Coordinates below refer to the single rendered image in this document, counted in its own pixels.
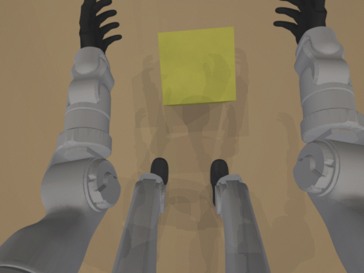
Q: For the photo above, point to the robot left forearm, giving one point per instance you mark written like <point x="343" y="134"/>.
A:
<point x="88" y="109"/>

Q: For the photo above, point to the robot right upper arm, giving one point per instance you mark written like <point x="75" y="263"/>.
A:
<point x="332" y="174"/>

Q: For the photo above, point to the left robot foot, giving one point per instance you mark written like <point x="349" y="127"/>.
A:
<point x="160" y="167"/>

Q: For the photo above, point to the robot foot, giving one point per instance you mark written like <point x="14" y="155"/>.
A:
<point x="160" y="167"/>
<point x="219" y="169"/>

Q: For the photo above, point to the left robot hand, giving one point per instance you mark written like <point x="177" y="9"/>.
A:
<point x="91" y="34"/>

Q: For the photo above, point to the carton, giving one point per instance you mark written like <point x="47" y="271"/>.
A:
<point x="197" y="66"/>

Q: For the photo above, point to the right robot hand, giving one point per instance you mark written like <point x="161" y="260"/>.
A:
<point x="313" y="14"/>

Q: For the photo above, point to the right robot foot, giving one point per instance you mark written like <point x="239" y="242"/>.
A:
<point x="219" y="169"/>

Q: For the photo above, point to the robot left upper arm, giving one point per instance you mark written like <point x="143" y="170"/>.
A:
<point x="76" y="196"/>

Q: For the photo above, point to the robot right forearm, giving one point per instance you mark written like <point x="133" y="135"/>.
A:
<point x="326" y="91"/>

